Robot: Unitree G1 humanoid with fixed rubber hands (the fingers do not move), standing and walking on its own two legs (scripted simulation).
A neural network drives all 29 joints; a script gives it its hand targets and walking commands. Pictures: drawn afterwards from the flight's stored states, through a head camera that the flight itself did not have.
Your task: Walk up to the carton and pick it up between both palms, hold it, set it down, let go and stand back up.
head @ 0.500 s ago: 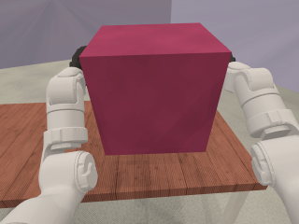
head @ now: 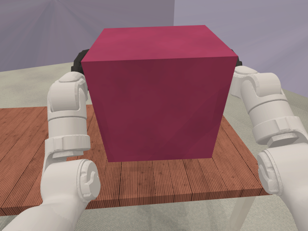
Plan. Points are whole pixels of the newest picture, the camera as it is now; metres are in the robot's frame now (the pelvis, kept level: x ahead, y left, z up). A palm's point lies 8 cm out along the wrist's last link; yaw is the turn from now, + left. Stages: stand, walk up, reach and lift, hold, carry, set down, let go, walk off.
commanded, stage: hold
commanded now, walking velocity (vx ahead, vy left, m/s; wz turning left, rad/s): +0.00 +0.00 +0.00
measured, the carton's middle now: (157, 92) +0.39 +0.01 +0.26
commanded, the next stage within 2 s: none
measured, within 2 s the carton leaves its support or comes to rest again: neither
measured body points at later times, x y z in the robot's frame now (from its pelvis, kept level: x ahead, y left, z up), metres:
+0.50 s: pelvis +0.00 +0.00 +0.00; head -0.10 +0.01 +0.44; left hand +0.38 +0.20 +0.32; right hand +0.39 -0.17 +0.32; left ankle +0.02 +0.13 -0.75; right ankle +0.00 -0.11 -0.75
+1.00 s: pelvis +0.00 +0.00 +0.00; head -0.10 +0.01 +0.44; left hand +0.37 +0.19 +0.32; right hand +0.38 -0.18 +0.32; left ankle +0.02 +0.13 -0.75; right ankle +0.00 -0.11 -0.75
